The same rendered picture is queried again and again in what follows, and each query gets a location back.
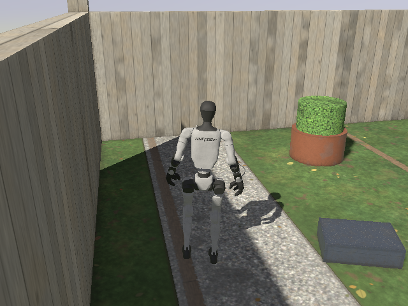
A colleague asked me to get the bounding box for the left robot upper arm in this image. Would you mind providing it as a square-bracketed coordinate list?
[174, 127, 193, 162]

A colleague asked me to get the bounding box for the right robot upper arm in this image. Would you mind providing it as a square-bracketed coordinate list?
[220, 129, 236, 166]

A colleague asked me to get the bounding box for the left robot hand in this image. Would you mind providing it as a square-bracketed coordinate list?
[166, 173, 180, 186]

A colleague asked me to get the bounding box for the right robot hand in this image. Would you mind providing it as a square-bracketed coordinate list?
[229, 180, 244, 196]

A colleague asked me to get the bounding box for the left robot thigh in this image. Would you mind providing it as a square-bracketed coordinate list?
[182, 177, 195, 217]

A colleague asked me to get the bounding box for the humanoid robot torso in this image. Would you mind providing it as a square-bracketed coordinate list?
[191, 125, 221, 191]

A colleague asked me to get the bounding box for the left robot forearm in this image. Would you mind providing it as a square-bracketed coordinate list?
[168, 152, 180, 175]

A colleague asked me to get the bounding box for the right robot forearm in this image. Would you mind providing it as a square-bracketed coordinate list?
[229, 156, 242, 182]

